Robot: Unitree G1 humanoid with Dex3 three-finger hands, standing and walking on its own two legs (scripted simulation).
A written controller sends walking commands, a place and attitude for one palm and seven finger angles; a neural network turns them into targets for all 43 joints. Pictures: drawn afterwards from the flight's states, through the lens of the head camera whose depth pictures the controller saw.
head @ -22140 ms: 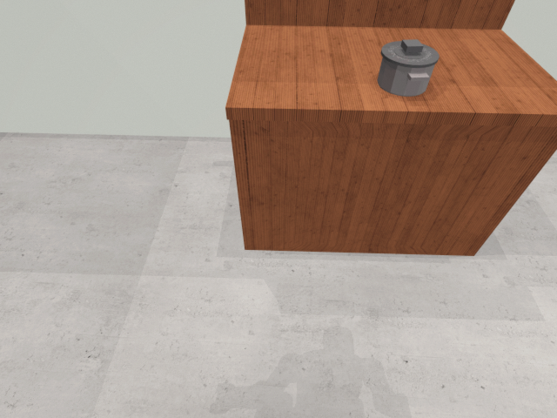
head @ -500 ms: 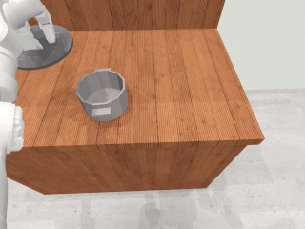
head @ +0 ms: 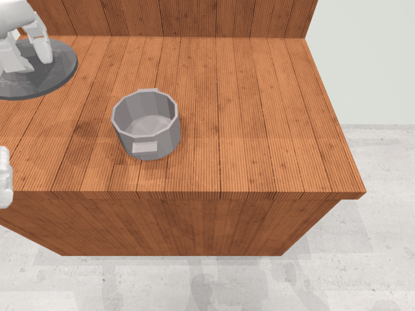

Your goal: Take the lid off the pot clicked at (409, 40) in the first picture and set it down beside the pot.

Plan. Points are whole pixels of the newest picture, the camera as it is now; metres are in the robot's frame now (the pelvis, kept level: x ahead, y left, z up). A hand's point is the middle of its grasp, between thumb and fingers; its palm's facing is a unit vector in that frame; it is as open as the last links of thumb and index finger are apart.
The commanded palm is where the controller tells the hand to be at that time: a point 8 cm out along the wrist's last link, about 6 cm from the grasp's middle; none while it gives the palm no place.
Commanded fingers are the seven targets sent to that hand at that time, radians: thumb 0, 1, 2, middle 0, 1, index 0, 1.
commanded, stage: move the lid sideways beside the pot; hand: left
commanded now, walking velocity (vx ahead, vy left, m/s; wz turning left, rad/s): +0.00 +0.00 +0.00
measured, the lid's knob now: (21, 55) +0.52 +0.30 +0.21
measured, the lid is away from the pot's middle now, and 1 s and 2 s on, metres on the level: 0.18 0.22 0.23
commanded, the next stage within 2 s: lower the lid onto the table in 0.62 s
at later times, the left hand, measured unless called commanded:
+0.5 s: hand out of the picture +0.48 +0.33 +0.23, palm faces -0.30 -0.11 -0.95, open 5.8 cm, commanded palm +0.50 +0.34 +0.30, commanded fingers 0.00 0.72 0.93 -0.64 -1.03 -0.92 -1.15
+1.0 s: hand out of the picture +0.48 +0.32 +0.22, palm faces -0.34 -0.11 -0.93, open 5.8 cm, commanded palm +0.51 +0.33 +0.28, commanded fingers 0.00 0.72 0.93 -0.64 -1.03 -0.92 -1.15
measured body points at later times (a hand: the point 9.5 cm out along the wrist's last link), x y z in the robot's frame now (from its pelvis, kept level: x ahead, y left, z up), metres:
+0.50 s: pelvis +0.01 +0.01 +0.00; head +0.08 +0.00 +0.44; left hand +0.49 +0.33 +0.29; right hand +0.01 -0.27 -0.13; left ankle -0.05 +0.09 -0.74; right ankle -0.01 -0.16 -0.74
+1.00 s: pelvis +0.01 +0.01 +0.00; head +0.08 +0.00 +0.44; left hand +0.50 +0.32 +0.27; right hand +0.04 -0.27 -0.13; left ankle -0.05 +0.09 -0.74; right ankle -0.01 -0.16 -0.74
